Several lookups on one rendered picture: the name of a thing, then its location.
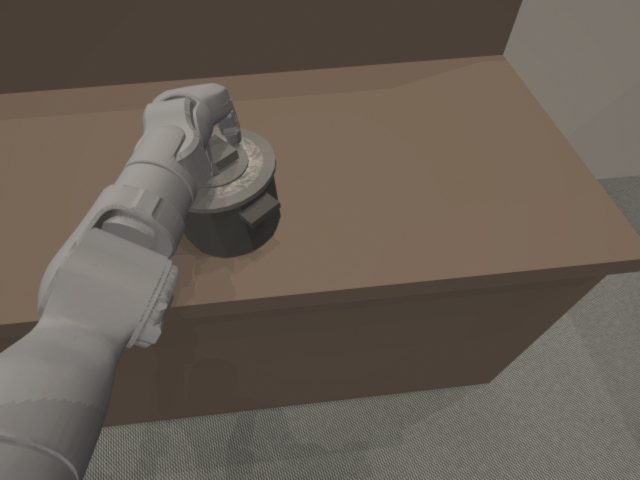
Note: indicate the lid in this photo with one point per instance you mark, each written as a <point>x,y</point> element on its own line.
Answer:
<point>242,180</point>

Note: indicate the robot left forearm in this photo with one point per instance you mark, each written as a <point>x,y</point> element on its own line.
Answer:
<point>150,199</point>

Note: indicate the table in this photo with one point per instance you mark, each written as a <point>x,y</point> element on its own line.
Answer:
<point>435,222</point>

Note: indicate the left robot hand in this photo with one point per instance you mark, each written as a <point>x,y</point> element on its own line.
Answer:
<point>216,98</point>

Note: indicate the knob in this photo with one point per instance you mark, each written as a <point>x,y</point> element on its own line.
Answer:
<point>223,153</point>

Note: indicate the pot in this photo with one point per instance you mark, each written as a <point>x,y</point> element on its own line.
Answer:
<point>238,231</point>

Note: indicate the left robot upper arm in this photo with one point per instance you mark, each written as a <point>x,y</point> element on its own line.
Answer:
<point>56,382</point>

